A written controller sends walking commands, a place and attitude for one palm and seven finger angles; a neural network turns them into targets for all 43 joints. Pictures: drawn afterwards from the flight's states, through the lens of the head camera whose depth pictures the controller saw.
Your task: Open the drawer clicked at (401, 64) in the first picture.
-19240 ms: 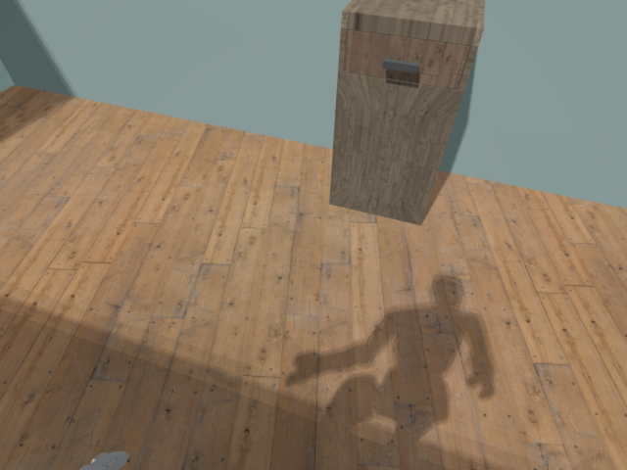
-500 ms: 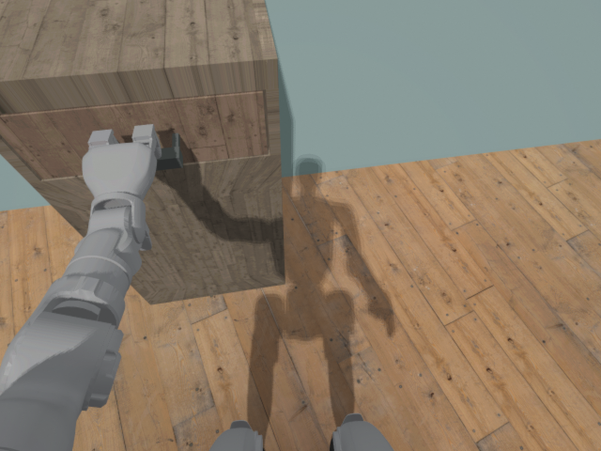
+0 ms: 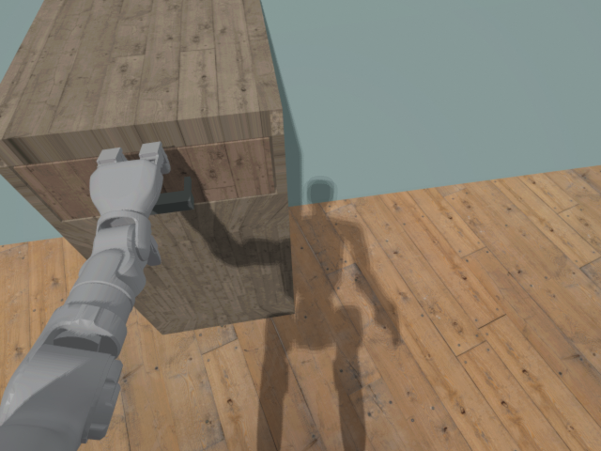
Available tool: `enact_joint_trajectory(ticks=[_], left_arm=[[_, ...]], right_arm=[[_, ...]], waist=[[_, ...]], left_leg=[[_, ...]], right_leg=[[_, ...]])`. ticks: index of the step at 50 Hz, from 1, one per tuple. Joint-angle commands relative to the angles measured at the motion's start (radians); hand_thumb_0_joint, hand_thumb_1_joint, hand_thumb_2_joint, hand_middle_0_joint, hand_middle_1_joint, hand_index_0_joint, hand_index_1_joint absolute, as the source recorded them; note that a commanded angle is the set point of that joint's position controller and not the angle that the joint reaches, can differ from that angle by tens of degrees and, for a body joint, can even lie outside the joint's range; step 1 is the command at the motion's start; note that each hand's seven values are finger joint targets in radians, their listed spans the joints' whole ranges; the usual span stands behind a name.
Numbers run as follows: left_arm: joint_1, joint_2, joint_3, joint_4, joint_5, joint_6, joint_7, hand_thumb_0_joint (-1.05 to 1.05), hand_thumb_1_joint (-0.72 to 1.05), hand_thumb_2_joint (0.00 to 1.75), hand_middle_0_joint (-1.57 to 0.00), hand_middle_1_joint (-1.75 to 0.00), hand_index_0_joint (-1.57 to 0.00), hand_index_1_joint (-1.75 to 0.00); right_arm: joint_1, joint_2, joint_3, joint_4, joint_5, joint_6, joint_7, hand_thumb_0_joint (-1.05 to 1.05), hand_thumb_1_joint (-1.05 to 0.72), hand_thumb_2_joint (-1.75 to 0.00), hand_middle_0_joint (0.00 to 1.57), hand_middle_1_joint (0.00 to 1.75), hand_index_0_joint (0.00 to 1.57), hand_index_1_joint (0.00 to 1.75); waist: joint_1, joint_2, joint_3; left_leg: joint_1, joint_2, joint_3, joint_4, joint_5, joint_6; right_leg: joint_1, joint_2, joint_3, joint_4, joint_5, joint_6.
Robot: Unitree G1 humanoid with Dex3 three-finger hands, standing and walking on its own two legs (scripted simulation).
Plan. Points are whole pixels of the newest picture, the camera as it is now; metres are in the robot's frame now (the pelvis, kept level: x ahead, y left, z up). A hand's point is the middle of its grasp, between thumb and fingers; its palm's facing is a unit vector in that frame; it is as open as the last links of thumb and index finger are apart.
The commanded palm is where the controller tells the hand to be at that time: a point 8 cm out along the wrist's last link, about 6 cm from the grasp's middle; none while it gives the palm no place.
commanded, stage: lift the fingers back up to retry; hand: left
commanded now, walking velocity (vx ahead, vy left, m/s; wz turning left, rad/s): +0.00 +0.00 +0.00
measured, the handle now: (158, 194) +0.52 +0.24 -0.02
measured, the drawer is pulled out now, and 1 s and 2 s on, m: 0.00 0.00 0.00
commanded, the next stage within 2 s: re-aim the fingers above the handle in 0.20 s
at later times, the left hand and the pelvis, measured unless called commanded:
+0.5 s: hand (137, 216) +0.43 +0.23 +0.05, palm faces +0.06 +0.02 -1.00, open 13.8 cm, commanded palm +0.41 +0.22 +0.10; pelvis +0.01 -0.01 +0.01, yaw +2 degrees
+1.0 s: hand (123, 222) +0.42 +0.25 +0.04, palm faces +0.02 +0.03 -1.00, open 13.8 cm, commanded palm +0.40 +0.23 +0.10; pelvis +0.00 -0.01 +0.01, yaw +0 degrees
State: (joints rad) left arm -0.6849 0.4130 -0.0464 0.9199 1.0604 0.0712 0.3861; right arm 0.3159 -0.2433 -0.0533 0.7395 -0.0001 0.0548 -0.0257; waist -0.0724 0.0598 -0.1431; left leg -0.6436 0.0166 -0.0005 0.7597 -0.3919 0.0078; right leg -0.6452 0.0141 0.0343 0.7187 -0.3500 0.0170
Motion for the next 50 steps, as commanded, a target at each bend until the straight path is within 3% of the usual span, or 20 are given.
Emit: enact_joint_trajectory(ticks=[1, 6, 9, 11, 16, 17, 20, 22, 25, 29, 32, 35, 37, 38, 41, 43, 47, 48, 49, 50], left_arm=[[-0.340, 0.257, 0.064, -0.203, -0.011, 0.061, -0.016, 0.00, -0.50, 0.30, -0.30, -1.20, -0.30, -1.20], [-0.228, 0.167, -0.017, -0.220, -0.034, 0.055, -0.127, 0.00, -0.50, 0.30, -0.30, -1.20, -0.30, -1.20], [-0.228, 0.194, 0.004, -0.323, -0.037, -0.006, -0.157, 0.00, -0.50, 0.30, -0.30, -1.20, -0.30, -1.20], [-0.256, 0.249, 0.048, -0.368, -0.020, -0.055, -0.147, 0.00, -0.50, 0.30, -0.30, -1.20, -0.30, -1.20], [-0.331, 0.255, 0.077, -0.437, 0.020, -0.125, -0.044, 0.00, -0.50, 0.30, -0.30, -1.20, -0.30, -1.20], [-0.362, 0.201, 0.033, -0.443, 0.019, -0.122, -0.023, 0.00, -0.50, 0.30, -0.30, -1.20, -0.30, -1.20], [-0.380, 0.225, 0.062, -0.368, 0.029, -0.074, 0.027, 0.00, -0.50, 0.30, -0.30, -1.20, -0.30, -1.20], [-0.401, 0.204, 0.035, -0.299, 0.029, -0.025, 0.035, 0.00, -0.50, 0.30, -0.30, -1.20, -0.30, -1.20], [-0.393, 0.190, 0.013, -0.216, 0.015, 0.039, 0.009, 0.00, -0.50, 0.30, -0.30, -1.20, -0.30, -1.20], [-0.396, 0.170, -0.022, -0.167, -0.016, 0.055, -0.070, 0.00, -0.50, 0.30, -0.30, -1.20, -0.30, -1.20], [-0.379, 0.191, -0.008, -0.170, -0.020, 0.009, -0.114, 0.00, -0.50, 0.30, -0.30, -1.20, -0.30, -1.20], [-0.343, 0.246, 0.050, -0.187, -0.005, -0.061, -0.113, 0.00, -0.50, 0.30, -0.30, -1.20, -0.30, -1.20], [-0.324, 0.294, 0.100, -0.209, 0.009, -0.095, -0.086, 0.00, -0.50, 0.30, -0.30, -1.20, -0.30, -1.20], [-0.323, 0.352, 0.158, -0.223, 0.016, -0.108, -0.067, 0.00, -0.50, 0.30, -0.30, -1.20, -0.30, -1.20], [-0.297, 0.342, 0.167, -0.250, 0.033, -0.110, -0.003, 0.00, -0.50, 0.30, -0.30, -1.20, -0.30, -1.20], [-0.279, 0.343, 0.178, -0.254, 0.037, -0.087, 0.030, 0.00, -0.50, 0.30, -0.30, -1.20, -0.30, -1.20], [-0.334, 0.285, 0.101, -0.250, 0.027, -0.026, 0.034, 0.00, -0.50, 0.30, -0.30, -1.20, -0.30, -1.20], [-0.363, 0.236, 0.055, -0.261, 0.016, -0.015, 0.022, 0.00, -0.50, 0.30, -0.30, -1.20, -0.30, -1.20], [-0.373, 0.227, 0.041, -0.264, 0.009, -0.009, 0.010, 0.00, -0.50, 0.30, -0.30, -1.20, -0.30, -1.20], [-0.385, 0.179, -0.005, -0.258, -0.002, -0.004, -0.008, 0.00, -0.50, 0.30, -0.30, -1.20, -0.30, -1.20]], right_arm=[[0.036, -0.152, -0.048, -0.107, 0.014, -0.015, -0.013, 0.00, -0.90, -0.90, 0.20, 0.30, 0.20, 0.30], [0.014, -0.161, -0.045, -0.138, 0.021, 0.000, -0.021, 0.00, -0.90, -0.90, 0.20, 0.30, 0.20, 0.30], [0.003, -0.155, -0.049, -0.155, 0.018, 0.002, -0.030, 0.00, -0.90, -0.90, 0.20, 0.30, 0.20, 0.30], [0.000, -0.150, -0.047, -0.157, 0.013, 0.003, -0.038, 0.00, -0.90, -0.90, 0.20, 0.30, 0.20, 0.30], [0.002, -0.128, -0.055, -0.138, 0.004, -0.013, -0.031, 0.00, -0.90, -0.90, 0.20, 0.30, 0.20, 0.30], [0.003, -0.123, -0.057, -0.130, 0.002, -0.020, -0.025, 0.00, -0.90, -0.90, 0.20, 0.30, 0.20, 0.30], [0.008, -0.129, -0.062, -0.108, 0.003, -0.024, -0.017, 0.00, -0.90, -0.90, 0.20, 0.30, 0.20, 0.30], [0.001, -0.131, -0.056, -0.100, 0.006, -0.020, -0.014, 0.00, -0.90, -0.90, 0.20, 0.30, 0.20, 0.30], [-0.006, -0.138, -0.050, -0.099, 0.008, -0.012, -0.014, 0.00, -0.90, -0.90, 0.20, 0.30, 0.20, 0.30], [-0.006, -0.146, -0.042, -0.114, 0.010, -0.001, -0.028, 0.00, -0.90, -0.90, 0.20, 0.30, 0.20, 0.30], [-0.001, -0.148, -0.040, -0.123, 0.009, -0.002, -0.041, 0.00, -0.90, -0.90, 0.20, 0.30, 0.20, 0.30], [0.014, -0.144, -0.039, -0.130, 0.005, -0.007, -0.049, 0.00, -0.90, -0.90, 0.20, 0.30, 0.20, 0.30], [0.022, -0.140, -0.042, -0.132, 0.004, -0.011, -0.046, 0.00, -0.90, -0.90, 0.20, 0.30, 0.20, 0.30], [0.023, -0.143, -0.043, -0.129, 0.000, -0.011, -0.045, 0.00, -0.90, -0.90, 0.20, 0.30, 0.20, 0.30], [0.026, -0.136, -0.050, -0.126, 0.002, -0.022, -0.030, 0.00, -0.90, -0.90, 0.20, 0.30, 0.20, 0.30], [0.026, -0.139, -0.055, -0.119, 0.001, -0.025, -0.020, 0.00, -0.90, -0.90, 0.20, 0.30, 0.20, 0.30], [0.032, -0.148, -0.065, -0.104, 0.012, -0.037, -0.015, 0.00, -0.90, -0.90, 0.20, 0.30, 0.20, 0.30], [0.030, -0.150, -0.068, -0.102, 0.013, -0.037, -0.015, 0.00, -0.90, -0.90, 0.20, 0.30, 0.20, 0.30], [0.034, -0.152, -0.070, -0.098, 0.017, -0.039, -0.018, 0.00, -0.90, -0.90, 0.20, 0.30, 0.20, 0.30], [0.028, -0.153, -0.070, -0.097, 0.020, -0.041, -0.020, 0.00, -0.90, -0.90, 0.20, 0.30, 0.20, 0.30]], waist=[[0.026, -0.032, -0.371], [0.011, -0.110, -0.283], [0.021, -0.077, -0.298], [0.027, -0.046, -0.298], [0.027, 0.045, -0.340], [0.016, 0.054, -0.348], [0.012, 0.031, -0.356], [0.004, 0.018, -0.346], [0.004, -0.011, -0.344], [-0.005, -0.079, -0.331], [-0.001, -0.103, -0.296], [0.023, -0.097, -0.303], [0.041, -0.064, -0.312], [0.059, -0.064, -0.337], [0.064, -0.015, -0.336], [0.066, -0.015, -0.364], [0.026, -0.009, -0.366], [0.002, -0.016, -0.374], [-0.002, -0.016, -0.367], [-0.017, -0.006, -0.338]], left_leg=[[0.261, -0.035, 0.036, -0.099, 0.511, 0.028], [0.274, -0.035, 0.041, -0.119, 0.507, 0.037], [0.306, -0.040, 0.042, -0.117, 0.523, 0.041], [0.306, -0.043, 0.035, -0.110, 0.533, 0.038], [0.333, -0.044, 0.024, -0.080, 0.575, 0.024], [0.347, -0.044, 0.022, -0.074, 0.581, 0.022], [0.334, -0.044, 0.023, -0.072, 0.540, 0.018], [0.309, -0.049, 0.029, -0.086, 0.483, 0.017], [0.296, -0.051, 0.037, -0.101, 0.458, 0.021], [0.269, -0.054, 0.041, -0.118, 0.412, 0.032], [0.250, -0.053, 0.043, -0.124, 0.386, 0.039], [0.225, -0.053, 0.043, -0.123, 0.385, 0.039], [0.209, -0.053, 0.046, -0.117, 0.395, 0.036], [0.196, -0.053, 0.043, -0.114, 0.410, 0.034], [0.194, -0.050, 0.051, -0.106, 0.441, 0.028], [0.200, -0.050, 0.051, -0.105, 0.453, 0.025], [0.241, -0.046, 0.056, -0.114, 0.431, 0.027], [0.265, -0.045, 0.052, -0.112, 0.434, 0.029], [0.283, -0.041, 0.048, -0.118, 0.425, 0.030], [0.300, -0.042, 0.043, -0.121, 0.411, 0.032]], right_leg=[[0.290, 0.038, -0.071, -0.082, 0.456, -0.046], [0.297, 0.035, -0.070, -0.117, 0.478, -0.038], [0.314, 0.030, -0.061, -0.117, 0.491, -0.041], [0.305, 0.029, -0.057, -0.106, 0.491, -0.044], [0.249, 0.032, -0.061, -0.073, 0.468, -0.051], [0.229, 0.034, -0.065, -0.070, 0.463, -0.052], [0.219, 0.038, -0.071, -0.065, 0.431, -0.054], [0.225, 0.036, -0.071, -0.076, 0.409, -0.054], [0.254, 0.035, -0.068, -0.091, 0.412, -0.051], [0.299, 0.028, -0.061, -0.111, 0.415, -0.041], [0.298, 0.024, -0.053, -0.122, 0.409, -0.037], [0.311, 0.023, -0.047, -0.109, 0.408, -0.040], [0.315, 0.022, -0.040, -0.097, 0.419, -0.042], [0.339, 0.022, -0.038, -0.087, 0.428, -0.046], [0.314, 0.028, -0.044, -0.069, 0.449, -0.049], [0.325, 0.032, -0.047, -0.066, 0.447, -0.051], [0.297, 0.036, -0.050, -0.089, 0.422, -0.046], [0.290, 0.038, -0.051, -0.100, 0.417, -0.046], [0.272, 0.039, -0.055, -0.107, 0.393, -0.044], [0.245, 0.041, -0.056, -0.118, 0.372, -0.045]])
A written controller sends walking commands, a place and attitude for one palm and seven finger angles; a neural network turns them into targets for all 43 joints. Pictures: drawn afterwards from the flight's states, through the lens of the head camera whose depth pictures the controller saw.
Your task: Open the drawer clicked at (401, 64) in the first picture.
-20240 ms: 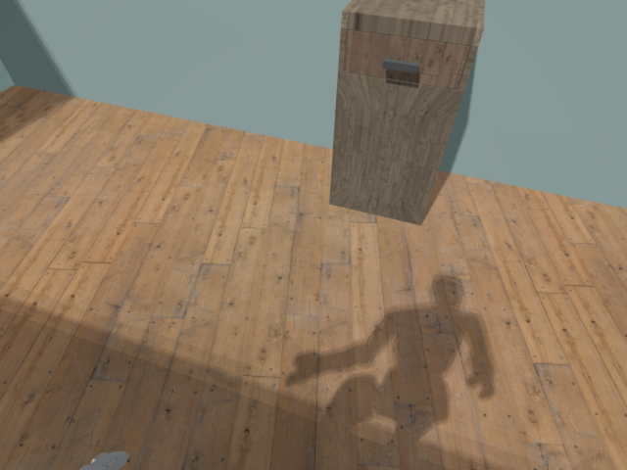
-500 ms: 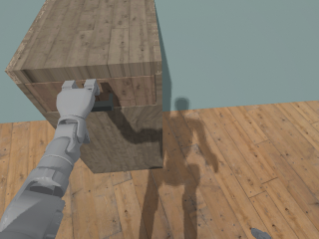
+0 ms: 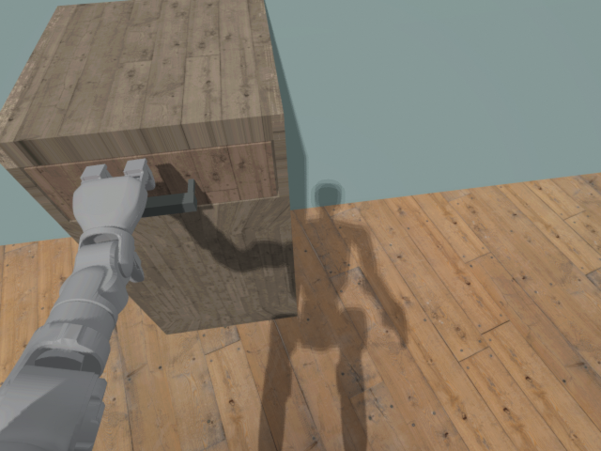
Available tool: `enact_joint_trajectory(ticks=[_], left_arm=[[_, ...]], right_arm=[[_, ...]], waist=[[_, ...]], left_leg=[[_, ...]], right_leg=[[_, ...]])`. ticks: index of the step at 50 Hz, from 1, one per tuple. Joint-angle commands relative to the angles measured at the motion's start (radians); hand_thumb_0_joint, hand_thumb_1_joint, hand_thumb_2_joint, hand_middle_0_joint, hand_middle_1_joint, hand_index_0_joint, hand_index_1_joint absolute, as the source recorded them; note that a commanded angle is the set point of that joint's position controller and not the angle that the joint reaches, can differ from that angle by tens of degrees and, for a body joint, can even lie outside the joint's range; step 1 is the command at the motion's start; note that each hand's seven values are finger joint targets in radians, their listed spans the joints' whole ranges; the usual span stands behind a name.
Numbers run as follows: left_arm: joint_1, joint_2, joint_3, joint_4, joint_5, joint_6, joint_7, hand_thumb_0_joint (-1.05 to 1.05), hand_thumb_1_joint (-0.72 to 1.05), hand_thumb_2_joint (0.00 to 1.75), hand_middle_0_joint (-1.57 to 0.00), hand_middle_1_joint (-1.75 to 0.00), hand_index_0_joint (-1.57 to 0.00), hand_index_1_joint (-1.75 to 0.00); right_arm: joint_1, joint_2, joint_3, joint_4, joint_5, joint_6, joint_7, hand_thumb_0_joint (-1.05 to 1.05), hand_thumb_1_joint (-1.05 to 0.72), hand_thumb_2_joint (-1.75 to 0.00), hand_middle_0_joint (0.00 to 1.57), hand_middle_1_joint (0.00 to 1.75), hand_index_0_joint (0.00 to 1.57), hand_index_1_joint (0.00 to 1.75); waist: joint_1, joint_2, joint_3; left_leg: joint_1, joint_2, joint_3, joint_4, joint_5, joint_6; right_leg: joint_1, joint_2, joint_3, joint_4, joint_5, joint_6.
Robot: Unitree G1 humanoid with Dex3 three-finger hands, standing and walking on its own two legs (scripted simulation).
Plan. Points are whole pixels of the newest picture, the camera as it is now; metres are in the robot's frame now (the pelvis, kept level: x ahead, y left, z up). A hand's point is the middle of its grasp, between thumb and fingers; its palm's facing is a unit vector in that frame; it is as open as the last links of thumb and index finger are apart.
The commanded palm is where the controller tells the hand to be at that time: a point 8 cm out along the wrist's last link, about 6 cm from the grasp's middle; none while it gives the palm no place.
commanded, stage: re-aim the fingers above the handle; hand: left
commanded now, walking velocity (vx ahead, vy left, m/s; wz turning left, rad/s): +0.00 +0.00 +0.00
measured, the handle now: (162, 196) +0.53 +0.25 -0.02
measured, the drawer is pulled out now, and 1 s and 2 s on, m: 0.00 0.00 0.00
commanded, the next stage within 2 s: lower the fingers behind the handle in 1.32 s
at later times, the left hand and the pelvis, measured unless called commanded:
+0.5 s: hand (118, 225) +0.43 +0.28 +0.03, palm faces -0.10 +0.03 -0.99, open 13.8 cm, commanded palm +0.42 +0.24 +0.09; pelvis +0.00 +0.01 +0.00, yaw +0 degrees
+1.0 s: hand (131, 226) +0.43 +0.26 +0.02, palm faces -0.20 -0.03 -0.98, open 13.8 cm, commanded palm +0.42 +0.24 +0.09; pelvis +0.01 +0.00 +0.00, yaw +0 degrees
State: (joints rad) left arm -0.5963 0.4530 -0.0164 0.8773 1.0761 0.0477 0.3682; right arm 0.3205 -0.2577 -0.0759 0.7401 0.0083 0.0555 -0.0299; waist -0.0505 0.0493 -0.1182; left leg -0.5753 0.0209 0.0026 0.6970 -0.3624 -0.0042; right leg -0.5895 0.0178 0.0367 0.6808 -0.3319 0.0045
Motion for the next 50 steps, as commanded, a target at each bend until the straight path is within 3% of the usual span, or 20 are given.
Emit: enact_joint_trajectory(ticks=[1, 3, 5, 12, 13, 15, 19, 23, 25, 28, 31, 33, 36, 37, 38, 41, 42, 45, 48, 50], left_arm=[[-0.520, 0.105, -0.073, -0.234, -0.024, 0.017, -0.006, 0.00, -0.50, 0.30, -0.30, -1.20, -0.30, -1.20], [-0.562, 0.057, -0.123, -0.262, -0.040, 0.003, -0.038, 0.00, -0.50, 0.30, -0.30, -1.20, -0.30, -1.20], [-0.572, 0.071, -0.115, -0.225, -0.034, -0.013, -0.054, 0.00, -0.50, 0.30, -0.30, -1.20, -0.30, -1.20], [-0.536, 0.278, 0.073, -0.072, 0.022, -0.009, 0.015, 0.00, -0.50, 0.30, -0.30, -1.20, -0.30, -1.20], [-0.523, 0.359, 0.137, -0.054, 0.026, 0.004, 0.026, 0.00, -0.50, 0.30, -0.30, -1.20, -0.30, -1.20], [-0.473, 0.355, 0.121, -0.039, 0.033, 0.034, 0.037, 0.00, -0.50, 0.30, -0.30, -1.20, -0.30, -1.20], [-0.404, 0.288, 0.078, -0.035, 0.016, 0.055, -0.003, 0.00, -0.50, 0.30, -0.30, -1.20, -0.30, -1.20], [-0.462, 0.113, -0.067, -0.160, -0.043, 0.002, -0.082, 0.00, -0.50, 0.30, -0.30, -1.20, -0.30, -1.20], [-0.517, 0.078, -0.107, -0.250, -0.056, -0.054, -0.108, 0.00, -0.50, 0.30, -0.30, -1.20, -0.30, -1.20], [-0.629, 0.101, -0.100, -0.371, -0.046, -0.134, -0.096, 0.00, -0.50, 0.30, -0.30, -1.20, -0.30, -1.20], [-0.608, 0.206, 0.014, -0.314, 0.000, -0.153, -0.017, 0.00, -0.50, 0.30, -0.30, -1.20, -0.30, -1.20], [-0.599, 0.315, 0.120, -0.252, 0.022, -0.119, 0.050, 0.00, -0.50, 0.30, -0.30, -1.20, -0.30, -1.20], [-0.495, 0.333, 0.150, -0.107, 0.029, 0.004, 0.114, 0.00, -0.50, 0.30, -0.30, -1.20, -0.30, -1.20], [-0.486, 0.313, 0.120, -0.072, 0.026, 0.050, 0.117, 0.00, -0.50, 0.30, -0.30, -1.20, -0.30, -1.20], [-0.466, 0.328, 0.128, -0.024, 0.025, 0.092, 0.108, 0.00, -0.50, 0.30, -0.30, -1.20, -0.30, -1.20], [-0.424, 0.303, 0.074, 0.046, 0.007, 0.180, 0.021, 0.00, -0.50, 0.30, -0.30, -1.20, -0.30, -1.20], [-0.423, 0.259, 0.032, 0.034, -0.012, 0.189, -0.022, 0.00, -0.50, 0.30, -0.30, -1.20, -0.30, -1.20], [-0.409, 0.167, -0.045, -0.091, -0.067, 0.120, -0.152, 0.00, -0.50, 0.30, -0.30, -1.20, -0.30, -1.20], [-0.490, 0.084, -0.129, -0.283, -0.088, -0.038, -0.231, 0.00, -0.50, 0.30, -0.30, -1.20, -0.30, -1.20], [-0.487, 0.166, -0.049, -0.362, -0.067, -0.142, -0.214, 0.00, -0.50, 0.30, -0.30, -1.20, -0.30, -1.20]], right_arm=[[0.021, -0.138, -0.046, -0.092, 0.011, -0.045, -0.020, 0.00, -0.90, -0.90, 0.20, 0.30, 0.20, 0.30], [0.022, -0.137, -0.046, -0.092, 0.010, -0.049, -0.027, 0.00, -0.90, -0.90, 0.20, 0.30, 0.20, 0.30], [0.023, -0.138, -0.039, -0.084, 0.007, -0.051, -0.037, 0.00, -0.90, -0.90, 0.20, 0.30, 0.20, 0.30], [0.009, -0.129, -0.002, -0.097, -0.005, -0.035, -0.034, 0.00, -0.90, -0.90, 0.20, 0.30, 0.20, 0.30], [0.001, -0.136, 0.003, -0.100, -0.008, -0.029, -0.032, 0.00, -0.90, -0.90, 0.20, 0.30, 0.20, 0.30], [-0.012, -0.127, 0.007, -0.121, -0.008, -0.024, -0.029, 0.00, -0.90, -0.90, 0.20, 0.30, 0.20, 0.30], [0.021, -0.134, -0.010, -0.138, -0.004, -0.023, -0.022, 0.00, -0.90, -0.90, 0.20, 0.30, 0.20, 0.30], [0.044, -0.144, -0.036, -0.135, 0.003, -0.038, -0.030, 0.00, -0.90, -0.90, 0.20, 0.30, 0.20, 0.30], [0.049, -0.144, -0.044, -0.123, 0.003, -0.043, -0.042, 0.00, -0.90, -0.90, 0.20, 0.30, 0.20, 0.30], [0.062, -0.135, -0.047, -0.099, -0.009, -0.053, -0.053, 0.00, -0.90, -0.90, 0.20, 0.30, 0.20, 0.30], [0.080, -0.126, -0.040, -0.073, -0.014, -0.051, -0.045, 0.00, -0.90, -0.90, 0.20, 0.30, 0.20, 0.30], [0.073, -0.132, -0.031, -0.059, -0.018, -0.043, -0.030, 0.00, -0.90, -0.90, 0.20, 0.30, 0.20, 0.30], [0.031, -0.125, -0.008, -0.068, -0.019, -0.027, -0.008, 0.00, -0.90, -0.90, 0.20, 0.30, 0.20, 0.30], [0.015, -0.125, -0.003, -0.079, -0.016, -0.023, -0.004, 0.00, -0.90, -0.90, 0.20, 0.30, 0.20, 0.30], [0.006, -0.131, -0.001, -0.081, -0.015, -0.017, 0.000, 0.00, -0.90, -0.90, 0.20, 0.30, 0.20, 0.30], [0.016, -0.143, -0.007, -0.103, -0.003, -0.001, -0.002, 0.00, -0.90, -0.90, 0.20, 0.30, 0.20, 0.30], [0.022, -0.148, -0.011, -0.119, 0.002, 0.003, -0.008, 0.00, -0.90, -0.90, 0.20, 0.30, 0.20, 0.30], [0.030, -0.163, -0.026, -0.146, 0.009, 0.002, -0.031, 0.00, -0.90, -0.90, 0.20, 0.30, 0.20, 0.30], [0.033, -0.151, -0.032, -0.145, 0.000, -0.015, -0.058, 0.00, -0.90, -0.90, 0.20, 0.30, 0.20, 0.30], [0.054, -0.141, -0.037, -0.130, -0.010, -0.022, -0.069, 0.00, -0.90, -0.90, 0.20, 0.30, 0.20, 0.30]], waist=[[-0.057, -0.006, -0.349], [-0.073, 0.005, -0.334], [-0.069, -0.005, -0.297], [0.010, -0.004, -0.284], [0.036, -0.027, -0.303], [0.050, -0.015, -0.329], [0.036, -0.042, -0.425], [-0.053, -0.090, -0.401], [-0.071, -0.065, -0.374], [-0.076, 0.040, -0.363], [-0.037, 0.093, -0.375], [-0.003, 0.105, -0.379], [0.036, 0.044, -0.356], [0.037, 0.040, -0.353], [0.048, 0.024, -0.379], [0.035, -0.050, -0.429], [0.017, -0.079, -0.446], [-0.036, -0.147, -0.434], [-0.083, -0.115, -0.357], [-0.053, -0.018, -0.366]], left_leg=[[0.251, -0.044, 0.034, -0.060, 0.374, 0.046], [0.287, -0.041, 0.019, -0.066, 0.368, 0.046], [0.282, -0.041, 0.009, -0.072, 0.330, 0.047], [0.138, -0.053, 0.023, -0.078, 0.282, 0.033], [0.107, -0.057, 0.026, -0.077, 0.282, 0.032], [0.091, -0.059, 0.048, -0.072, 0.295, 0.030], [0.128, -0.049, 0.060, -0.054, 0.388, 0.033], [0.215, -0.039, 0.040, -0.037, 0.411, 0.050], [0.261, -0.039, 0.026, -0.033, 0.406, 0.056], [0.320, -0.036, 0.001, -0.018, 0.456, 0.049], [0.299, -0.038, -0.014, -0.002, 0.488, 0.031], [0.235, -0.046, -0.010, -0.004, 0.466, 0.022], [0.121, -0.056, 0.021, -0.023, 0.411, 0.020], [0.103, -0.058, 0.037, -0.031, 0.397, 0.019], [0.096, -0.058, 0.044, -0.036, 0.398, 0.018], [0.107, -0.049, 0.067, -0.048, 0.413, 0.027], [0.118, -0.049, 0.071, -0.048, 0.421, 0.034], [0.174, -0.045, 0.057, -0.037, 0.449, 0.056], [0.235, -0.045, 0.032, -0.028, 0.440, 0.066], [0.277, -0.045, 0.016, -0.009, 0.480, 0.060]], right_leg=[[0.168, 0.036, -0.062, -0.089, 0.337, -0.030], [0.139, 0.037, -0.066, -0.100, 0.300, -0.034], [0.104, 0.036, -0.070, -0.102, 0.254, -0.034], [0.148, 0.026, -0.069, -0.059, 0.226, -0.044], [0.187, 0.024, -0.062, -0.052, 0.234, -0.042], [0.222, 0.021, -0.056, -0.044, 0.280, -0.038], [0.273, 0.024, -0.057, -0.034, 0.400, -0.030], [0.216, 0.031, -0.055, -0.075, 0.408, -0.020], [0.161, 0.033, -0.055, -0.082, 0.372, -0.019], [0.088, 0.034, -0.061, -0.068, 0.335, -0.031], [0.053, 0.039, -0.076, -0.028, 0.313, -0.043], [0.082, 0.041, -0.082, -0.009, 0.308, -0.053], [0.152, 0.036, -0.082, 0.006, 0.325, -0.049], [0.176, 0.034, -0.080, -0.001, 0.340, -0.045], [0.211, 0.032, -0.078, -0.003, 0.352, -0.044], [0.285, 0.028, -0.064, -0.025, 0.431, -0.029], [0.309, 0.027, -0.061, -0.036, 0.467, -0.023], [0.309, 0.025, -0.054, -0.063, 0.527, -0.010], [0.218, 0.025, -0.050, -0.083, 0.469, -0.010], [0.160, 0.029, -0.048, -0.059, 0.425, -0.021]])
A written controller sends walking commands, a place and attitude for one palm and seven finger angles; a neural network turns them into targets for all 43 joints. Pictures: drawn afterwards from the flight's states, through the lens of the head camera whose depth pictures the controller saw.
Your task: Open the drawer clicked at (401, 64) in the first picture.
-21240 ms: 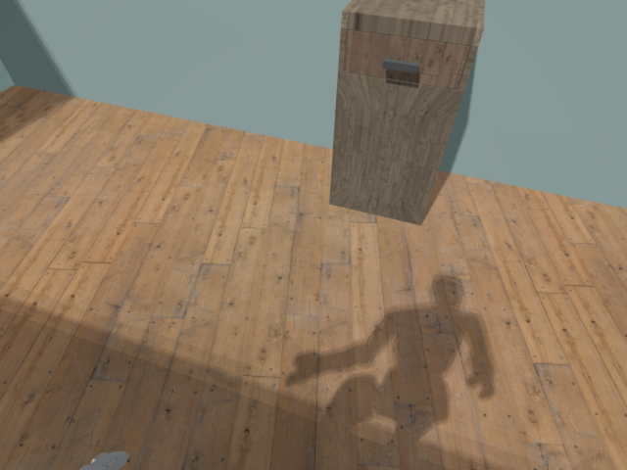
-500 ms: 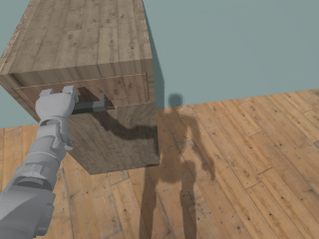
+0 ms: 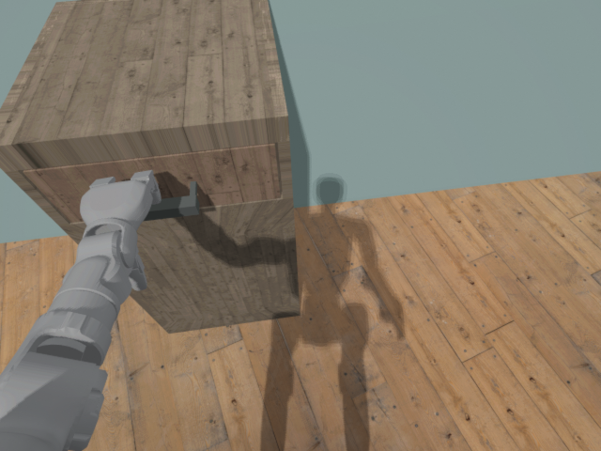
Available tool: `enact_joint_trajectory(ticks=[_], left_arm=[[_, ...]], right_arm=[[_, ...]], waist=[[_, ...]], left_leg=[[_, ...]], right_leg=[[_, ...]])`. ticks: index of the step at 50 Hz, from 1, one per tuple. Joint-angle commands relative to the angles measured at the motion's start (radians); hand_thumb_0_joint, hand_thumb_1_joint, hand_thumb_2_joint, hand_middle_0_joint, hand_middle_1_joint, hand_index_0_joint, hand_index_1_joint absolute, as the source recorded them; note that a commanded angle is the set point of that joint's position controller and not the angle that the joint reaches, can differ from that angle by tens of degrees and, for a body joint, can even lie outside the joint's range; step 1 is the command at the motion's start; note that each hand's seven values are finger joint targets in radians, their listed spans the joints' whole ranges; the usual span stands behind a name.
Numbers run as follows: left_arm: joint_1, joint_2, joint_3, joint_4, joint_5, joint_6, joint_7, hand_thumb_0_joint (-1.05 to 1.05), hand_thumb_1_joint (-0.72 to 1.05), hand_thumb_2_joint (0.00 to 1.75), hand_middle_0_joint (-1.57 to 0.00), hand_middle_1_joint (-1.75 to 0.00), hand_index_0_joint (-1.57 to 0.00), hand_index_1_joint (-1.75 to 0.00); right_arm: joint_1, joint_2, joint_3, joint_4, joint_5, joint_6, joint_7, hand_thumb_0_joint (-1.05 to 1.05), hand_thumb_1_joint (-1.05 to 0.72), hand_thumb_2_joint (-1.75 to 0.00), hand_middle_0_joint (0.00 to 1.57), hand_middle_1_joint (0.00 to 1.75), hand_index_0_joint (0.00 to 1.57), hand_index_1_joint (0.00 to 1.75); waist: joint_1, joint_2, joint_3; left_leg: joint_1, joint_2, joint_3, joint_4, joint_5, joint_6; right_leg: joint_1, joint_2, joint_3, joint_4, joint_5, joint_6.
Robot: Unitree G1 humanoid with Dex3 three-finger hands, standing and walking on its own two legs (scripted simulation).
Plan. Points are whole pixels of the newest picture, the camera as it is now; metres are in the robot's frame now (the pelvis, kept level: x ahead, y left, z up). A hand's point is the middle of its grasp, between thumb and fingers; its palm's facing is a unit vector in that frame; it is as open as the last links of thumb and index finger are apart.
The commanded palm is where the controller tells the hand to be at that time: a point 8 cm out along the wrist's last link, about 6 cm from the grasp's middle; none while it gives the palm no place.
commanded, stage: re-aim the fingers above the handle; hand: left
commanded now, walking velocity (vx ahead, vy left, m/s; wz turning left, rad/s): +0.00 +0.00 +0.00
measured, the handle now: (164, 199) +0.51 +0.24 -0.02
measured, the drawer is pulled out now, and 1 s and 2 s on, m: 0.00 0.00 0.00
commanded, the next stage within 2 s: lower the fingers behind the handle in 0.32 s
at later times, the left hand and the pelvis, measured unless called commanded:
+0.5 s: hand (155, 233) +0.41 +0.22 +0.02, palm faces -0.16 -0.06 -0.99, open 13.8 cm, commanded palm +0.40 +0.23 +0.09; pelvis -0.01 +0.00 +0.00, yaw +1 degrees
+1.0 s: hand (164, 236) +0.42 +0.21 +0.00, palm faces -0.11 -0.05 -0.99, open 13.8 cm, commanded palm +0.40 +0.23 +0.05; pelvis -0.02 +0.00 -0.01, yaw +0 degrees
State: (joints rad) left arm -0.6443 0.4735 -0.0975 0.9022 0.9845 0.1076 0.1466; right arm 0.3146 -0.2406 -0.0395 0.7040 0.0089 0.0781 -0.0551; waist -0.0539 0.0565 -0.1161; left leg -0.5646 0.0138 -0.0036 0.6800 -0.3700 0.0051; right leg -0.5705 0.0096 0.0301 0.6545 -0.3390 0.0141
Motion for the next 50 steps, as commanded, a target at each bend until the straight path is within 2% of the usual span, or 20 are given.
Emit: enact_joint_trajectory(ticks=[1, 4, 8, 11, 14, 15, 17, 18, 20, 22, 25, 27, 28, 32, 35, 38, 41, 43, 46, 50], left_arm=[[-0.455, 0.150, 0.045, -0.412, 0.039, -0.239, 0.034, 0.00, -0.50, 0.30, -0.30, -1.20, -0.30, -1.20], [-0.466, 0.288, 0.204, -0.402, 0.087, -0.279, 0.170, 0.00, -0.50, 0.30, -0.30, -1.20, -0.30, -1.20], [-0.405, 0.366, 0.305, -0.272, 0.116, -0.147, 0.339, 0.00, -0.50, 0.30, -0.30, -1.20, -0.30, -1.20], [-0.369, 0.316, 0.225, -0.160, 0.124, 0.006, 0.351, 0.00, -0.50, 0.30, -0.30, -1.20, -0.30, -1.20], [-0.401, 0.234, 0.117, -0.102, 0.079, 0.107, 0.246, 0.00, -0.50, 0.30, -0.30, -1.20, -0.30, -1.20], [-0.388, 0.162, 0.052, -0.127, 0.051, 0.121, 0.194, 0.00, -0.50, 0.30, -0.30, -1.20, -0.30, -1.20], [-0.434, 0.065, -0.045, -0.194, 0.001, 0.094, 0.089, 0.00, -0.50, 0.30, -0.30, -1.20, -0.30, -1.20], [-0.472, 0.002, -0.104, -0.255, -0.017, 0.055, 0.042, 0.00, -0.50, 0.30, -0.30, -1.20, -0.30, -1.20], [-0.483, -0.006, -0.119, -0.330, -0.018, -0.046, -0.016, 0.00, -0.50, 0.30, -0.30, -1.20, -0.30, -1.20], [-0.473, 0.061, -0.054, -0.332, 0.015, -0.146, -0.016, 0.00, -0.50, 0.30, -0.30, -1.20, -0.30, -1.20], [-0.431, 0.184, 0.094, -0.288, 0.080, -0.234, 0.084, 0.00, -0.50, 0.30, -0.30, -1.20, -0.30, -1.20], [-0.403, 0.241, 0.191, -0.255, 0.103, -0.238, 0.189, 0.00, -0.50, 0.30, -0.30, -1.20, -0.30, -1.20], [-0.366, 0.327, 0.278, -0.231, 0.111, -0.215, 0.242, 0.00, -0.50, 0.30, -0.30, -1.20, -0.30, -1.20], [-0.362, 0.237, 0.207, -0.177, 0.155, -0.057, 0.400, 0.00, -0.50, 0.30, -0.30, -1.20, -0.30, -1.20], [-0.418, 0.224, 0.164, -0.118, 0.144, 0.066, 0.393, 0.00, -0.50, 0.30, -0.30, -1.20, -0.30, -1.20], [-0.527, 0.166, 0.083, -0.091, 0.081, 0.105, 0.299, 0.00, -0.50, 0.30, -0.30, -1.20, -0.30, -1.20], [-0.546, 0.116, 0.014, -0.124, 0.037, 0.027, 0.179, 0.00, -0.50, 0.30, -0.30, -1.20, -0.30, -1.20], [-0.561, 0.060, -0.047, -0.161, 0.040, -0.061, 0.118, 0.00, -0.50, 0.30, -0.30, -1.20, -0.30, -1.20], [-0.455, 0.110, 0.013, -0.138, 0.081, -0.175, 0.106, 0.00, -0.50, 0.30, -0.30, -1.20, -0.30, -1.20], [-0.332, 0.218, 0.165, -0.102, 0.106, -0.228, 0.211, 0.00, -0.50, 0.30, -0.30, -1.20, -0.30, -1.20]], right_arm=[[0.068, -0.147, -0.073, -0.089, -0.015, -0.048, -0.044, 0.00, -0.90, -0.90, 0.20, 0.30, 0.20, 0.30], [0.079, -0.134, -0.074, -0.061, -0.020, -0.050, -0.022, 0.00, -0.90, -0.90, 0.20, 0.30, 0.20, 0.30], [0.041, -0.137, -0.059, -0.047, -0.028, -0.045, 0.016, 0.00, -0.90, -0.90, 0.20, 0.30, 0.20, 0.30], [0.014, -0.139, -0.055, -0.057, -0.017, -0.035, 0.028, 0.00, -0.90, -0.90, 0.20, 0.30, 0.20, 0.30], [0.032, -0.164, -0.063, -0.069, 0.004, -0.023, 0.026, 0.00, -0.90, -0.90, 0.20, 0.30, 0.20, 0.30], [0.024, -0.171, -0.068, -0.087, 0.010, -0.019, 0.022, 0.00, -0.90, -0.90, 0.20, 0.30, 0.20, 0.30], [0.015, -0.178, -0.071, -0.099, 0.015, -0.020, 0.001, 0.00, -0.90, -0.90, 0.20, 0.30, 0.20, 0.30], [0.011, -0.175, -0.072, -0.105, 0.014, -0.024, -0.012, 0.00, -0.90, -0.90, 0.20, 0.30, 0.20, 0.30], [0.006, -0.171, -0.064, -0.098, 0.004, -0.036, -0.034, 0.00, -0.90, -0.90, 0.20, 0.30, 0.20, 0.30], [0.024, -0.158, -0.059, -0.084, -0.009, -0.043, -0.045, 0.00, -0.90, -0.90, 0.20, 0.30, 0.20, 0.30], [0.048, -0.137, -0.057, -0.077, -0.014, -0.042, -0.034, 0.00, -0.90, -0.90, 0.20, 0.30, 0.20, 0.30], [0.049, -0.128, -0.054, -0.073, -0.019, -0.046, -0.011, 0.00, -0.90, -0.90, 0.20, 0.30, 0.20, 0.30], [0.034, -0.137, -0.050, -0.070, -0.027, -0.044, -0.001, 0.00, -0.90, -0.90, 0.20, 0.30, 0.20, 0.30], [0.007, -0.126, -0.050, -0.079, -0.036, -0.052, 0.032, 0.00, -0.90, -0.90, 0.20, 0.30, 0.20, 0.30], [0.022, -0.138, -0.058, -0.071, -0.022, -0.042, 0.038, 0.00, -0.90, -0.90, 0.20, 0.30, 0.20, 0.30], [0.036, -0.156, -0.069, -0.058, -0.005, -0.038, 0.014, 0.00, -0.90, -0.90, 0.20, 0.30, 0.20, 0.30], [0.046, -0.163, -0.070, -0.048, -0.002, -0.049, -0.019, 0.00, -0.90, -0.90, 0.20, 0.30, 0.20, 0.30], [0.059, -0.158, -0.068, -0.043, -0.009, -0.062, -0.038, 0.00, -0.90, -0.90, 0.20, 0.30, 0.20, 0.30], [0.080, -0.149, -0.064, -0.031, -0.019, -0.069, -0.045, 0.00, -0.90, -0.90, 0.20, 0.30, 0.20, 0.30], [0.083, -0.140, -0.061, -0.046, -0.022, -0.062, -0.015, 0.00, -0.90, -0.90, 0.20, 0.30, 0.20, 0.30]], waist=[[-0.042, 0.011, -0.377], [0.004, 0.113, -0.399], [0.046, 0.064, -0.397], [0.047, 0.045, -0.436], [-0.004, -0.031, -0.473], [-0.017, -0.044, -0.475], [-0.070, -0.121, -0.425], [-0.100, -0.114, -0.392], [-0.101, -0.086, -0.311], [-0.074, -0.045, -0.274], [-0.010, 0.019, -0.270], [0.033, 0.047, -0.298], [0.068, 0.047, -0.318], [0.058, 0.059, -0.397], [0.024, -0.018, -0.498], [-0.054, -0.100, -0.493], [-0.088, -0.116, -0.436], [-0.105, -0.064, -0.376], [-0.063, -0.008, -0.299], [0.013, 0.027, -0.308]], left_leg=[[0.277, -0.037, 0.018, 0.022, 0.529, 0.047], [0.250, -0.032, 0.000, 0.058, 0.599, 0.021], [0.106, -0.052, 0.023, 0.049, 0.500, 0.009], [0.104, -0.050, 0.057, 0.020, 0.465, 0.007], [0.155, -0.036, 0.058, 0.000, 0.462, 0.019], [0.179, -0.037, 0.058, -0.006, 0.454, 0.026], [0.213, -0.037, 0.046, -0.012, 0.410, 0.044], [0.247, -0.033, 0.033, -0.014, 0.412, 0.049], [0.264, -0.038, 0.013, -0.015, 0.382, 0.054], [0.256, -0.039, 0.000, -0.008, 0.372, 0.047], [0.199, -0.034, -0.008, 0.009, 0.382, 0.027], [0.134, -0.037, -0.005, 0.023, 0.394, 0.015], [0.088, -0.043, 0.002, 0.028, 0.388, 0.013], [0.052, -0.048, 0.046, 0.040, 0.381, 0.003], [0.069, -0.045, 0.060, 0.035, 0.372, 0.014], [0.103, -0.041, 0.054, 0.023, 0.328, 0.030], [0.143, -0.041, 0.040, 0.018, 0.297, 0.048], [0.163, -0.037, 0.026, 0.022, 0.293, 0.048], [0.129, -0.034, 0.010, 0.042, 0.279, 0.040], [0.016, -0.038, 0.017, 0.073, 0.299, 0.026]], right_leg=[[0.117, 0.037, -0.044, -0.018, 0.431, -0.035], [0.068, 0.043, -0.061, 0.039, 0.412, -0.051], [0.136, 0.043, -0.072, 0.071, 0.410, -0.058], [0.194, 0.040, -0.068, 0.051, 0.432, -0.049], [0.226, 0.041, -0.065, 0.009, 0.451, -0.037], [0.233, 0.042, -0.063, -0.010, 0.451, -0.034], [0.214, 0.041, -0.062, -0.048, 0.433, -0.022], [0.181, 0.040, -0.061, -0.062, 0.415, -0.022], [0.113, 0.038, -0.064, -0.064, 0.346, -0.025], [0.061, 0.036, -0.066, -0.047, 0.292, -0.035], [0.020, 0.039, -0.072, 0.003, 0.254, -0.057], [0.027, 0.043, -0.078, 0.045, 0.261, -0.066], [0.061, 0.043, -0.073, 0.061, 0.264, -0.068], [0.085, 0.043, -0.076, 0.082, 0.307, -0.061], [0.169, 0.045, -0.061, 0.059, 0.360, -0.043], [0.189, 0.041, -0.046, 0.002, 0.368, -0.026], [0.159, 0.035, -0.041, -0.026, 0.348, -0.018], [0.086, 0.031, -0.044, -0.027, 0.308, -0.026], [-0.012, 0.035, -0.054, 0.003, 0.231, -0.043], [-0.013, 0.039, -0.058, 0.072, 0.245, -0.058]])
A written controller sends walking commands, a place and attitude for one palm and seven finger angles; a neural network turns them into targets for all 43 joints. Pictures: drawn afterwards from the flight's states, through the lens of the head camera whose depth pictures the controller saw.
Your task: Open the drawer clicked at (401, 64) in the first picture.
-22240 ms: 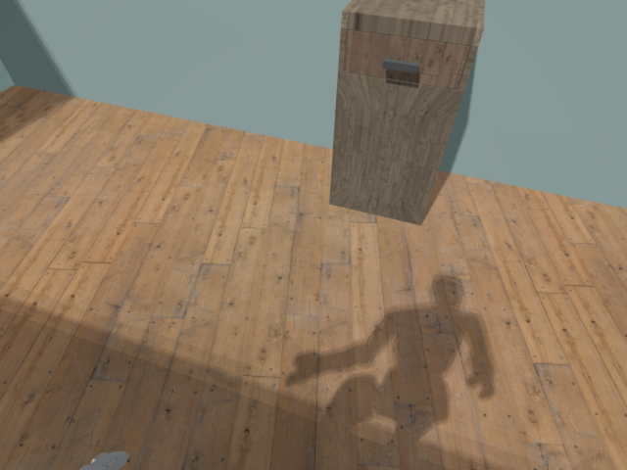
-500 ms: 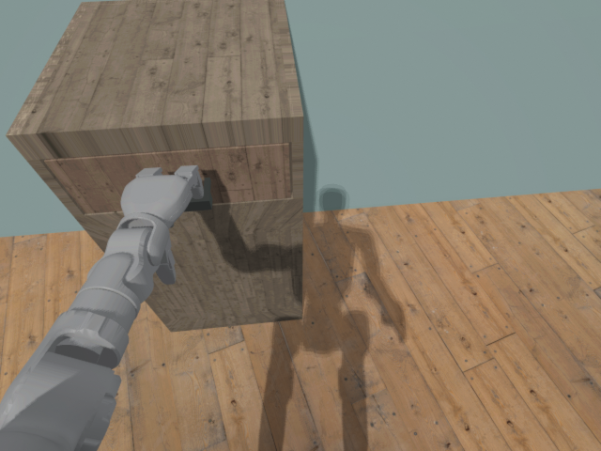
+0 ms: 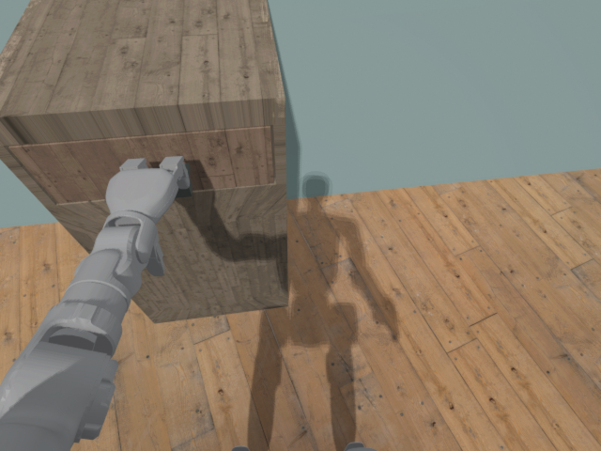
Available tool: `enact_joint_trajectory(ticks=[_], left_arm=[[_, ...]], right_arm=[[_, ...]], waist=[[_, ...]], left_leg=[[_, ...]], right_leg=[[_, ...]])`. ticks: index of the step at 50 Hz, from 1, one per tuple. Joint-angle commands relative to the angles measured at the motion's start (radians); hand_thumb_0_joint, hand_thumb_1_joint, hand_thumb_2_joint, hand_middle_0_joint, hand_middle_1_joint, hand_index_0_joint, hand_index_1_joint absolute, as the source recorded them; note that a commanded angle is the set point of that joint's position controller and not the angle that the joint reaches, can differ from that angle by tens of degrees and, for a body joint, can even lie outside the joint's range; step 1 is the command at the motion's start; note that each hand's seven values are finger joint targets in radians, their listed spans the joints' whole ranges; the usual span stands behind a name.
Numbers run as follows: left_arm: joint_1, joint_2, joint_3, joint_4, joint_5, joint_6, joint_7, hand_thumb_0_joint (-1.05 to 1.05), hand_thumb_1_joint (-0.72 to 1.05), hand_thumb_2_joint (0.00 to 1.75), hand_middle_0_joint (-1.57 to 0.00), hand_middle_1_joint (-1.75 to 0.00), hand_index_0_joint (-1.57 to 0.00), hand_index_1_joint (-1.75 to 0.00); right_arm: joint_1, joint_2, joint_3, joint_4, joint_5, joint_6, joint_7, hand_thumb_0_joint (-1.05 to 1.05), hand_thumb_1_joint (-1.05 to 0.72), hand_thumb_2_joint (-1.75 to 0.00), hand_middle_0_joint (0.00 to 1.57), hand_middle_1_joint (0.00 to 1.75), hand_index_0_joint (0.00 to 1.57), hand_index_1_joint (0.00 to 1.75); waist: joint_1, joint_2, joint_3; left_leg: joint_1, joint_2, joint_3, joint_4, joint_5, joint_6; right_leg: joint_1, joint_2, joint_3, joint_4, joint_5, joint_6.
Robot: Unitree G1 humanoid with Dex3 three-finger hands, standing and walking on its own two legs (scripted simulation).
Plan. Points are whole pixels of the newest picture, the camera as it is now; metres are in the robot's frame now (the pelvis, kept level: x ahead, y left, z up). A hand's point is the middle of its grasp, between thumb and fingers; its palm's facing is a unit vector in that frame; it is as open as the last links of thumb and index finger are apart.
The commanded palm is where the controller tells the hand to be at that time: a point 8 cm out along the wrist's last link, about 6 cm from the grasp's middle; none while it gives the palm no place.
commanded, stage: lower the fingers behind the handle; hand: left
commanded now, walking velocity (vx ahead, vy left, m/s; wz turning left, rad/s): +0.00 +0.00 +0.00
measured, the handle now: (156, 180) +0.54 +0.24 -0.01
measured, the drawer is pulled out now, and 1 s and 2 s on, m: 0.00 0.00 0.00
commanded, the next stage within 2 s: lift the fingers back up to retry in 1.02 s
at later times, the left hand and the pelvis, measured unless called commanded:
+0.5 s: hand (144, 211) +0.46 +0.23 +0.01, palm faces -0.07 +0.01 -1.00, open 13.8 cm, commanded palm +0.43 +0.23 +0.03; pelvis -0.01 +0.00 -0.01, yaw -1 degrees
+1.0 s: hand (146, 216) +0.45 +0.23 +0.00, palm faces -0.02 +0.04 -1.00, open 14.1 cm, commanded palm +0.43 +0.22 +0.02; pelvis -0.02 +0.01 -0.02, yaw -1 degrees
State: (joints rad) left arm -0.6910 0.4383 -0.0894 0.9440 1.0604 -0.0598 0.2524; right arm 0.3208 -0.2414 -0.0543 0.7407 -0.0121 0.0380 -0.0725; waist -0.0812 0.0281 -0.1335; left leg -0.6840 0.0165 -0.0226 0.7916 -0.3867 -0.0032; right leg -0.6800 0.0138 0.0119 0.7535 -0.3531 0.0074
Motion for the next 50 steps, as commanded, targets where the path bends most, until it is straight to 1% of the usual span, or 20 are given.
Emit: enact_joint_trajectory(ticks=[1, 3, 5, 7, 11, 12, 14, 16, 20, 26, 28, 31, 32, 35, 36, 40, 41, 43, 47, 50], left_arm=[[-0.287, 0.264, 0.179, -0.148, 0.035, -0.056, 0.144, 0.00, -0.50, 0.30, -0.30, -1.20, -0.30, -1.20], [-0.267, 0.333, 0.250, -0.138, 0.052, -0.018, 0.218, 0.00, -0.50, 0.30, -0.30, -1.20, -0.30, -1.20], [-0.303, 0.275, 0.195, -0.138, 0.078, 0.041, 0.279, 0.00, -0.50, 0.30, -0.30, -1.20, -0.30, -1.20], [-0.334, 0.273, 0.179, -0.094, 0.087, 0.110, 0.306, 0.00, -0.50, 0.30, -0.30, -1.20, -0.30, -1.20], [-0.419, 0.242, 0.121, -0.037, 0.040, 0.207, 0.267, 0.00, -0.50, 0.30, -0.30, -1.20, -0.30, -1.20], [-0.428, 0.219, 0.098, -0.017, 0.023, 0.220, 0.245, 0.00, -0.50, 0.30, -0.30, -1.20, -0.30, -1.20], [-0.409, 0.241, 0.098, 0.044, 0.012, 0.233, 0.198, 0.00, -0.50, 0.30, -0.30, -1.20, -0.30, -1.20], [-0.389, 0.236, 0.079, 0.080, 0.011, 0.225, 0.148, 0.00, -0.50, 0.30, -0.30, -1.20, -0.30, -1.20], [-0.326, 0.187, 0.040, 0.105, 0.023, 0.155, 0.081, 0.00, -0.50, 0.30, -0.30, -1.20, -0.30, -1.20], [-0.213, 0.136, 0.037, 0.061, 0.035, 0.045, 0.073, 0.00, -0.50, 0.30, -0.30, -1.20, -0.30, -1.20], [-0.250, 0.126, 0.037, 0.025, 0.029, 0.034, 0.090, 0.00, -0.50, 0.30, -0.30, -1.20, -0.30, -1.20], [-0.249, 0.107, 0.030, 0.035, 0.037, 0.049, 0.132, 0.00, -0.50, 0.30, -0.30, -1.20, -0.30, -1.20], [-0.273, 0.104, 0.026, 0.014, 0.036, 0.060, 0.142, 0.00, -0.50, 0.30, -0.30, -1.20, -0.30, -1.20], [-0.353, 0.122, 0.024, 0.023, 0.049, 0.109, 0.174, 0.00, -0.50, 0.30, -0.30, -1.20, -0.30, -1.20], [-0.358, 0.099, 0.003, 0.030, 0.049, 0.126, 0.178, 0.00, -0.50, 0.30, -0.30, -1.20, -0.30, -1.20], [-0.407, 0.129, 0.020, 0.048, 0.039, 0.180, 0.178, 0.00, -0.50, 0.30, -0.30, -1.20, -0.30, -1.20], [-0.403, 0.099, -0.009, 0.061, 0.036, 0.190, 0.170, 0.00, -0.50, 0.30, -0.30, -1.20, -0.30, -1.20], [-0.405, 0.138, 0.024, 0.061, 0.026, 0.196, 0.151, 0.00, -0.50, 0.30, -0.30, -1.20, -0.30, -1.20], [-0.379, 0.102, -0.017, 0.092, 0.021, 0.180, 0.112, 0.00, -0.50, 0.30, -0.30, -1.20, -0.30, -1.20], [-0.343, 0.141, 0.018, 0.079, 0.020, 0.144, 0.095, 0.00, -0.50, 0.30, -0.30, -1.20, -0.30, -1.20]], right_arm=[[0.074, -0.138, -0.046, -0.085, -0.004, -0.022, 0.013, 0.00, -0.90, -0.90, 0.20, 0.30, 0.20, 0.30], [0.062, -0.147, -0.048, -0.088, -0.014, -0.021, 0.033, 0.00, -0.90, -0.90, 0.20, 0.30, 0.20, 0.30], [0.060, -0.143, -0.053, -0.093, -0.015, -0.024, 0.047, 0.00, -0.90, -0.90, 0.20, 0.30, 0.20, 0.30], [0.069, -0.155, -0.057, -0.079, -0.012, -0.024, 0.057, 0.00, -0.90, -0.90, 0.20, 0.30, 0.20, 0.30], [0.077, -0.162, -0.057, -0.066, 0.000, -0.010, 0.050, 0.00, -0.90, -0.90, 0.20, 0.30, 0.20, 0.30], [0.081, -0.162, -0.057, -0.063, 0.006, -0.007, 0.046, 0.00, -0.90, -0.90, 0.20, 0.30, 0.20, 0.30], [0.084, -0.169, -0.047, -0.052, 0.006, 0.000, 0.038, 0.00, -0.90, -0.90, 0.20, 0.30, 0.20, 0.30], [0.083, -0.174, -0.035, -0.059, 0.009, 0.007, 0.026, 0.00, -0.90, -0.90, 0.20, 0.30, 0.20, 0.30], [0.094, -0.170, -0.030, -0.080, 0.008, 0.001, 0.016, 0.00, -0.90, -0.90, 0.20, 0.30, 0.20, 0.30], [0.118, -0.158, -0.043, -0.105, 0.001, -0.014, 0.020, 0.00, -0.90, -0.90, 0.20, 0.30, 0.20, 0.30], [0.128, -0.156, -0.052, -0.105, 0.002, -0.017, 0.027, 0.00, -0.90, -0.90, 0.20, 0.30, 0.20, 0.30], [0.134, -0.157, -0.058, -0.092, 0.002, -0.023, 0.034, 0.00, -0.90, -0.90, 0.20, 0.30, 0.20, 0.30], [0.138, -0.157, -0.059, -0.094, 0.004, -0.024, 0.038, 0.00, -0.90, -0.90, 0.20, 0.30, 0.20, 0.30], [0.142, -0.161, -0.060, -0.075, 0.005, -0.021, 0.041, 0.00, -0.90, -0.90, 0.20, 0.30, 0.20, 0.30], [0.137, -0.159, -0.059, -0.076, 0.006, -0.020, 0.042, 0.00, -0.90, -0.90, 0.20, 0.30, 0.20, 0.30], [0.135, -0.165, -0.054, -0.067, 0.007, -0.013, 0.042, 0.00, -0.90, -0.90, 0.20, 0.30, 0.20, 0.30], [0.128, -0.161, -0.050, -0.070, 0.005, -0.012, 0.040, 0.00, -0.90, -0.90, 0.20, 0.30, 0.20, 0.30], [0.128, -0.166, -0.047, -0.072, 0.004, -0.006, 0.038, 0.00, -0.90, -0.90, 0.20, 0.30, 0.20, 0.30], [0.116, -0.161, -0.034, -0.087, 0.007, -0.009, 0.030, 0.00, -0.90, -0.90, 0.20, 0.30, 0.20, 0.30], [0.114, -0.162, -0.032, -0.098, 0.006, -0.011, 0.021, 0.00, -0.90, -0.90, 0.20, 0.30, 0.20, 0.30]], waist=[[0.045, 0.049, -0.304], [0.074, 0.031, -0.360], [0.051, 0.058, -0.398], [0.032, 0.032, -0.408], [-0.013, -0.023, -0.449], [-0.024, -0.034, -0.438], [-0.024, -0.042, -0.403], [-0.029, -0.074, -0.338], [-0.028, -0.062, -0.255], [-0.007, -0.067, -0.274], [-0.012, -0.048, -0.290], [-0.017, -0.053, -0.291], [-0.014, -0.017, -0.318], [-0.035, -0.017, -0.322], [-0.035, 0.002, -0.316], [-0.039, 0.000, -0.347], [-0.043, 0.000, -0.334], [-0.037, -0.014, -0.351], [-0.045, -0.031, -0.261], [-0.032, -0.057, -0.280]], left_leg=[[0.112, -0.040, 0.039, -0.029, 0.325, 0.033], [0.066, -0.046, 0.049, -0.011, 0.347, 0.031], [0.075, -0.045, 0.062, 0.000, 0.350, 0.028], [0.078, -0.043, 0.066, 0.000, 0.341, 0.027], [0.111, -0.044, 0.068, -0.019, 0.312, 0.034], [0.116, -0.044, 0.071, -0.027, 0.292, 0.037], [0.102, -0.045, 0.068, -0.036, 0.274, 0.041], [0.077, -0.043, 0.061, -0.046, 0.232, 0.045], [0.052, -0.040, 0.056, -0.039, 0.196, 0.048], [0.011, -0.035, 0.055, 0.022, 0.211, 0.045], [0.010, -0.033, 0.050, 0.034, 0.214, 0.041], [0.009, -0.027, 0.044, 0.049, 0.211, 0.039], [0.018, -0.029, 0.045, 0.048, 0.215, 0.037], [0.029, -0.026, 0.035, 0.042, 0.196, 0.037], [0.035, -0.029, 0.036, 0.037, 0.191, 0.036], [0.069, -0.026, 0.027, 0.020, 0.193, 0.034], [0.066, -0.030, 0.031, 0.016, 0.185, 0.036], [0.068, -0.030, 0.031, 0.014, 0.197, 0.039], [0.033, -0.030, 0.032, 0.000, 0.132, 0.043], [0.014, -0.030, 0.035, 0.008, 0.130, 0.045]], right_leg=[[0.096, 0.035, -0.042, -0.011, 0.272, -0.051], [0.134, 0.035, -0.038, 0.018, 0.303, -0.050], [0.116, 0.038, -0.042, 0.026, 0.313, -0.046], [0.114, 0.041, -0.043, 0.017, 0.311, -0.041], [0.169, 0.039, -0.034, -0.022, 0.322, -0.025], [0.175, 0.037, -0.031, -0.037, 0.312, -0.022], [0.176, 0.033, -0.026, -0.047, 0.306, -0.019], [0.150, 0.031, -0.030, -0.057, 0.261, -0.020], [0.079, 0.032, -0.036, -0.051, 0.210, -0.028], [0.017, 0.036, -0.039, 0.005, 0.215, -0.037], [-0.005, 0.036, -0.040, 0.020, 0.208, -0.041], [-0.053, 0.040, -0.046, 0.033, 0.181, -0.041], [-0.050, 0.040, -0.045, 0.036, 0.179, -0.043], [-0.068, 0.041, -0.048, 0.030, 0.148, -0.041], [-0.071, 0.041, -0.049, 0.023, 0.139, -0.042], [-0.059, 0.041, -0.056, 0.018, 0.128, -0.041], [-0.050, 0.042, -0.055, 0.009, 0.126, -0.039], [-0.022, 0.042, -0.053, 0.007, 0.146, -0.040], [-0.047, 0.041, -0.056, -0.009, 0.095, -0.036], [-0.027, 0.038, -0.049, 0.002, 0.103, -0.036]])
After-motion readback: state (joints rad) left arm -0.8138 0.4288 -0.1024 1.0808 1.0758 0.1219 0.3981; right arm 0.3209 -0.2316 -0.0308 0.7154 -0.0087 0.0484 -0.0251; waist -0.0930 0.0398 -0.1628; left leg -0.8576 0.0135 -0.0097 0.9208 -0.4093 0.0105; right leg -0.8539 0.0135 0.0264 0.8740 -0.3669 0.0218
